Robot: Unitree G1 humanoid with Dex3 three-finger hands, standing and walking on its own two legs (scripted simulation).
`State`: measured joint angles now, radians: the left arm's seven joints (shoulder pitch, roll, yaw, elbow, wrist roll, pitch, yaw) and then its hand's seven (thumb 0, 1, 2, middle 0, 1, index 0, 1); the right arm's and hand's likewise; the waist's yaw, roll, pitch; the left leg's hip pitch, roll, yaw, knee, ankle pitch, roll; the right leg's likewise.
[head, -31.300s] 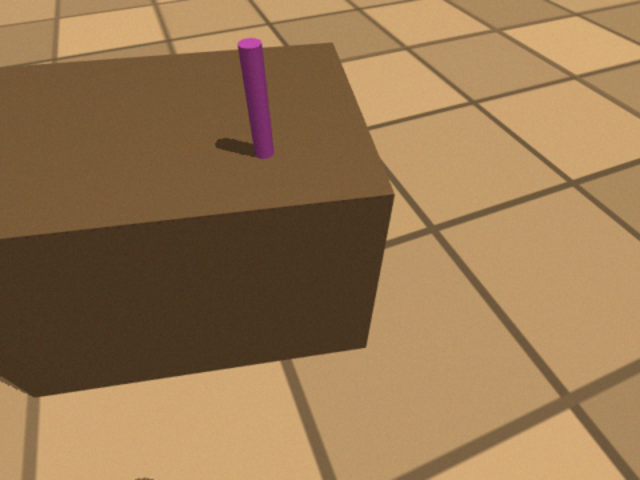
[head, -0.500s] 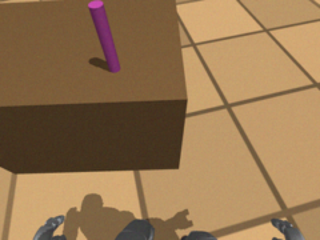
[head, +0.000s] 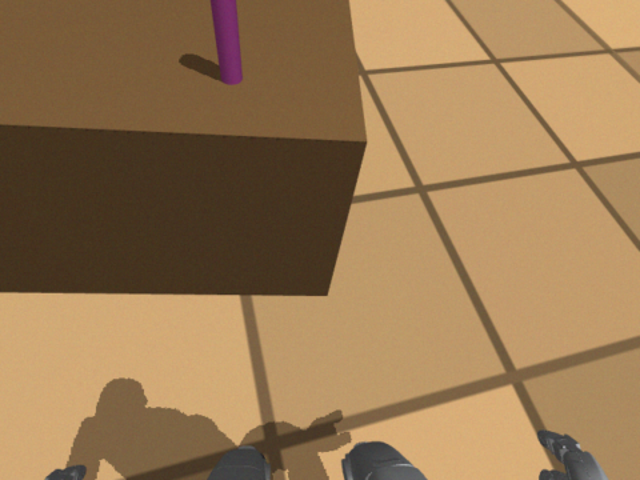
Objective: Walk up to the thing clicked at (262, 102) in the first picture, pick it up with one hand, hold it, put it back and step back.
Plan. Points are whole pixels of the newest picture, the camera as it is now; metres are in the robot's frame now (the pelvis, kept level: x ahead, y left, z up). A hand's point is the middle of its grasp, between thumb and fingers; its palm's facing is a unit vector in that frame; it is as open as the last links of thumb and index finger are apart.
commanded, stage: step back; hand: left
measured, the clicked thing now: (225, 18) +0.82 +0.20 +0.05
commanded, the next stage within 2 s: none
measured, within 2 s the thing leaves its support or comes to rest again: neither
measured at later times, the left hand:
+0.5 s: hand out of the picture -0.03 +0.23 -0.14, palm faces +0.06 -0.91 -0.42, open 7.4 cm
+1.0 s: hand out of the picture -0.27 +0.15 -0.15, palm faces +0.04 -0.91 -0.42, open 7.4 cm
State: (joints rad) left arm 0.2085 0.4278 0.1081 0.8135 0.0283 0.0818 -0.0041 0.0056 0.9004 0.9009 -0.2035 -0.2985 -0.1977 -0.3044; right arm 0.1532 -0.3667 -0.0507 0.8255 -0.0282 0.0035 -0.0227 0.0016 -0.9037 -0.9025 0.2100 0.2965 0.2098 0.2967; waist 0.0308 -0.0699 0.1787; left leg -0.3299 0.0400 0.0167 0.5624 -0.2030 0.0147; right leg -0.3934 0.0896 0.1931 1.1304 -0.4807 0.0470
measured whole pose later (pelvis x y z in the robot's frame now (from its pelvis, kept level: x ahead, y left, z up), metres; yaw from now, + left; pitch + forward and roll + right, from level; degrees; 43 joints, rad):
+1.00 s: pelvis -0.30 -0.12 -0.01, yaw +1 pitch -2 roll +2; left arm 0.25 0.36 0.06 0.92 0.05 0.03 0.00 0.01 0.90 0.90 -0.21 -0.30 -0.20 -0.30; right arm 0.14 -0.43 -0.06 0.86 -0.01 0.06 -0.01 0.00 -0.91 -0.90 0.21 0.30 0.20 0.30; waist 0.05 0.03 0.09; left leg -0.50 -0.06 -0.13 1.06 -0.47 0.01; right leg -0.28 -0.01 0.06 0.69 -0.38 -0.01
